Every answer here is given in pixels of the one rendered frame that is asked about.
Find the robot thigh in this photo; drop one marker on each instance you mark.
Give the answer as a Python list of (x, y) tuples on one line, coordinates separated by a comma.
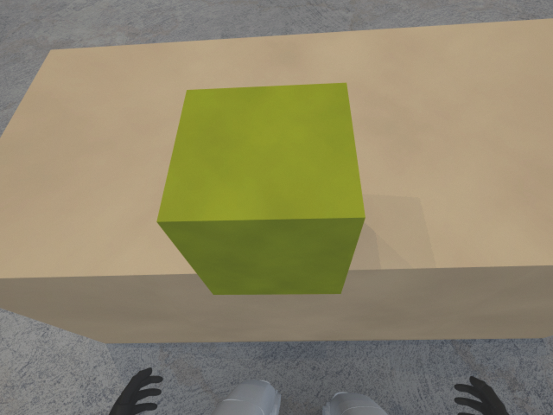
[(251, 397), (352, 404)]

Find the pedestal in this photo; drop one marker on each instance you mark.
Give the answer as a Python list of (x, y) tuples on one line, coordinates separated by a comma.
[(453, 129)]

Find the left robot hand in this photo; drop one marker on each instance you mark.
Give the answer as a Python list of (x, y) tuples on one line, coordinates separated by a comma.
[(125, 404)]

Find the right robot hand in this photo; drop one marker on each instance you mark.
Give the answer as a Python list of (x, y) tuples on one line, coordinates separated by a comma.
[(491, 404)]

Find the left robot thigh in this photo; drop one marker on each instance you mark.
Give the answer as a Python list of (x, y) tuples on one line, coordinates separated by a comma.
[(251, 397)]

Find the carton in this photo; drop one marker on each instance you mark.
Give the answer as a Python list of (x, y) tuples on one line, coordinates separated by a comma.
[(263, 195)]

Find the right robot thigh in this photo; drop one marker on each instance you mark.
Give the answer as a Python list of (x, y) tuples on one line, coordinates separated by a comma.
[(352, 404)]

